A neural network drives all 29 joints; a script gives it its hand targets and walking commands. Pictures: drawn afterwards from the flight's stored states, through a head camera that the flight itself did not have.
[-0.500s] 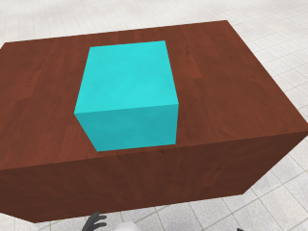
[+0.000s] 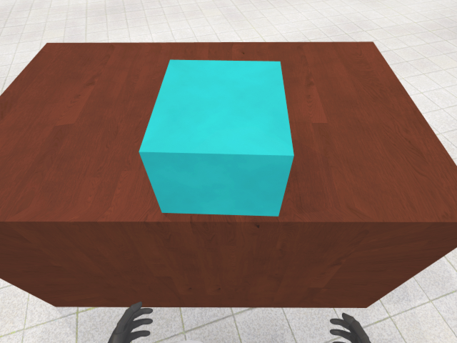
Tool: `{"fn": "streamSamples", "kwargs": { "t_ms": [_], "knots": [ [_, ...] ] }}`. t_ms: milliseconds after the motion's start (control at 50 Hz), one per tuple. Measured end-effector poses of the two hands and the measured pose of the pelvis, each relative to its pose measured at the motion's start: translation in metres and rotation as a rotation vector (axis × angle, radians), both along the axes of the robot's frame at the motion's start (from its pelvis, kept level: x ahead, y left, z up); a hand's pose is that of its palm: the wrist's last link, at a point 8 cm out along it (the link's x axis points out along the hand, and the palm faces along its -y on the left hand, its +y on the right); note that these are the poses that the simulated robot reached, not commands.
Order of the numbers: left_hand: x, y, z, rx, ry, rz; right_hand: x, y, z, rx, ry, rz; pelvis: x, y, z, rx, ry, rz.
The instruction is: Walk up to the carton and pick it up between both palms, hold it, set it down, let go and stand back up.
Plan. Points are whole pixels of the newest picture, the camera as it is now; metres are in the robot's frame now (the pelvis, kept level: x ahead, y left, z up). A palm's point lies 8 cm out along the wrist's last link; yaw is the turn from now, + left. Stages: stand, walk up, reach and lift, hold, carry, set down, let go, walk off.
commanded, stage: walk up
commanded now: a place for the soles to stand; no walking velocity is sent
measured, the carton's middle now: (222, 135) +0.51 +0.04 +0.05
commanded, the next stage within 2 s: none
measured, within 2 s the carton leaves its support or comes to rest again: neither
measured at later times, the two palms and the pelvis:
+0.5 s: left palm out of the picture +0.09 +0.23 -0.11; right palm out of the picture +0.12 -0.20 -0.10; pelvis -0.01 +0.00 +0.00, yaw +5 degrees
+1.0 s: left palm out of the picture +0.08 +0.25 -0.11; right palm out of the picture +0.14 -0.19 -0.10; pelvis +0.00 +0.02 -0.01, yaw +7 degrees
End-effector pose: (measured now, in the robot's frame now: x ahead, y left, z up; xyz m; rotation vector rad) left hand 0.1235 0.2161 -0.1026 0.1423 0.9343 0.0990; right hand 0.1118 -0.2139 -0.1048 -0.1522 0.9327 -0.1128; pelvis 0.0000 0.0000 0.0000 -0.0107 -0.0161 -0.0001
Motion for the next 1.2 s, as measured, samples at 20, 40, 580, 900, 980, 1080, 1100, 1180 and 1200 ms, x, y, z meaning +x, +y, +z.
{"fn": "streamSamples", "kwargs": {
  "t_ms": [20, 40, 580, 900, 980, 1080, 1100, 1180, 1200],
  "knots": [
    [-0.001, 0.0, 0.0, -0.002, -0.002, 0.003, 0.0, 0.0, 0.0, -0.002, 0.0, 0.005, -0.001, 0.0, 0.0, 0.0, -0.001, 0.004],
    [-0.002, 0.0, 0.0, -0.004, -0.004, 0.005, 0.0, 0.0, 0.001, -0.005, 0.001, 0.01, -0.001, -0.001, 0.0, -0.001, -0.001, 0.008],
    [-0.032, 0.023, -0.008, -0.01, 0.011, 0.072, 0.009, 0.016, 0.003, -0.03, -0.004, 0.101, -0.008, 0.007, -0.004, -0.016, -0.008, 0.089],
    [-0.04, 0.035, -0.01, -0.007, 0.018, 0.096, 0.025, 0.026, 0.006, -0.038, -0.027, 0.128, -0.006, 0.014, -0.006, -0.022, -0.001, 0.115],
    [-0.042, 0.037, -0.011, -0.008, 0.021, 0.103, 0.028, 0.028, 0.007, -0.039, -0.032, 0.133, -0.005, 0.016, -0.006, -0.023, 0.0, 0.12],
    [-0.044, 0.04, -0.012, -0.008, 0.025, 0.107, 0.031, 0.03, 0.007, -0.041, -0.035, 0.137, -0.004, 0.017, -0.007, -0.024, 0.002, 0.124],
    [-0.044, 0.04, -0.012, -0.008, 0.026, 0.107, 0.031, 0.03, 0.007, -0.042, -0.035, 0.138, -0.004, 0.017, -0.007, -0.024, 0.003, 0.125],
    [-0.046, 0.041, -0.013, -0.007, 0.031, 0.109, 0.032, 0.031, 0.007, -0.042, -0.033, 0.14, -0.004, 0.018, -0.007, -0.024, 0.005, 0.128],
    [-0.046, 0.041, -0.013, -0.007, 0.032, 0.109, 0.033, 0.031, 0.007, -0.042, -0.032, 0.14, -0.004, 0.018, -0.007, -0.024, 0.005, 0.128]
  ]
}}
